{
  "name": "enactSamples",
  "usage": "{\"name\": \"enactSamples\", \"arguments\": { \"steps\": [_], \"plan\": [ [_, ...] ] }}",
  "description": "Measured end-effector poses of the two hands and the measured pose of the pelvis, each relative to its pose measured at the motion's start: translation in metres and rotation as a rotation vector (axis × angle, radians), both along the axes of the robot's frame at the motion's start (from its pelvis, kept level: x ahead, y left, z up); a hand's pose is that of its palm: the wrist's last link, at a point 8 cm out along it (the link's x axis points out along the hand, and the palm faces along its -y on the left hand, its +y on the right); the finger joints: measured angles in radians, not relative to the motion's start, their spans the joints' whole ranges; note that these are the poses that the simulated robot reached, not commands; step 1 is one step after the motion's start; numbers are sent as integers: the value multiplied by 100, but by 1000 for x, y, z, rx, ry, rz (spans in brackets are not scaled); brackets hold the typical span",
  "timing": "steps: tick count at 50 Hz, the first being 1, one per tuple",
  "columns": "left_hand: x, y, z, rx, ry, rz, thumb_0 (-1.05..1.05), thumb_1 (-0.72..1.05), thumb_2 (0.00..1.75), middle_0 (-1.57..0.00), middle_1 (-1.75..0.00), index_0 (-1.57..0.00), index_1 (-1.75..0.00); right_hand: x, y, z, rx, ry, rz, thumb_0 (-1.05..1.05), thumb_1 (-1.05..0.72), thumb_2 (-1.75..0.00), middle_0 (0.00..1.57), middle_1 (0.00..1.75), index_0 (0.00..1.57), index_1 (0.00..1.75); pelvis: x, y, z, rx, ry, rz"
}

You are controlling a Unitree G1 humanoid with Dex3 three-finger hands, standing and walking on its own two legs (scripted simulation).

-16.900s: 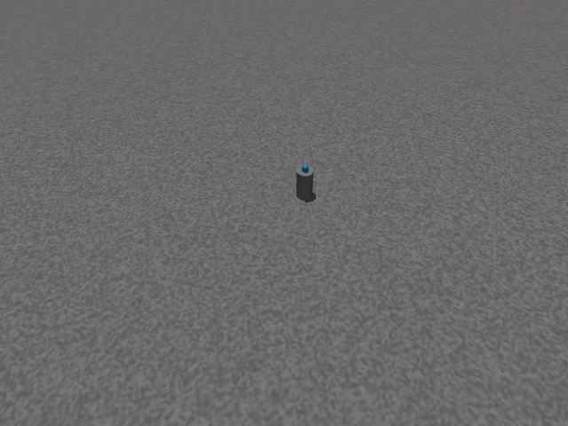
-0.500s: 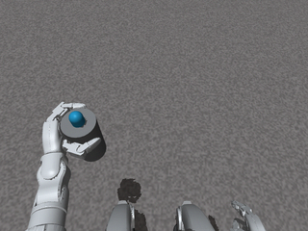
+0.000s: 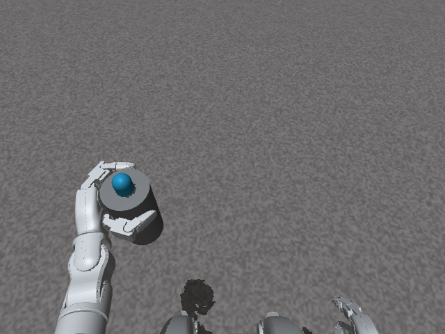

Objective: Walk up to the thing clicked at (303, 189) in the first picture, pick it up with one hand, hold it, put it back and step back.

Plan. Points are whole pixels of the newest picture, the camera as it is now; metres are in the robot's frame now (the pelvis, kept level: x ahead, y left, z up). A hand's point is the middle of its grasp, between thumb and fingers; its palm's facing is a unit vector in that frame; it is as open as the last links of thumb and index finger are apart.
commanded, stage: lift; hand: left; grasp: from the side
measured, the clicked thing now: (134, 206) +0.36 +0.17 +0.01
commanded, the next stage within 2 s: hold in 0.24 s
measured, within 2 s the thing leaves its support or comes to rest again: neither
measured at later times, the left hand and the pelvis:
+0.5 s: hand (127, 195) +0.35 +0.17 +0.05, palm faces +0.19 -0.98 -0.02, open 11.0 cm; pelvis +0.01 +0.00 +0.02, yaw +0 degrees
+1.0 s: hand (121, 196) +0.34 +0.18 +0.07, palm faces +0.19 -0.98 -0.01, open 11.0 cm; pelvis +0.01 +0.00 +0.03, yaw +0 degrees
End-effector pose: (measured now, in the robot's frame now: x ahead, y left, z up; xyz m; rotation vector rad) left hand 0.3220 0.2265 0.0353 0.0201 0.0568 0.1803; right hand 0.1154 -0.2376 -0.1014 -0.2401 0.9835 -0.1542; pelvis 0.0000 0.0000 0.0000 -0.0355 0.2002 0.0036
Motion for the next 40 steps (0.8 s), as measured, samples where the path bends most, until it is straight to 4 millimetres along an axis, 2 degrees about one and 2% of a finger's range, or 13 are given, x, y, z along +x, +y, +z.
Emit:
{"name": "enactSamples", "arguments": {
  "steps": [14, 40],
  "plan": [
    [-1, -6, 14, -5, -13, 10, -2, -50, 108, -60, -99, -66, -99, 7, -5, 11, 0, -14, -3, 0, -92, -90, 21, 30, 21, 30, 6, -3, 11, 6, -33, 0],
    [-1, -2, 31, -5, -21, 13, -2, -46, 103, -61, -97, -66, -97, 14, -1, 23, 13, -17, -3, 0, -93, -90, 21, 30, 21, 30, 14, 0, 23, 8, -74, -1]
  ]
}}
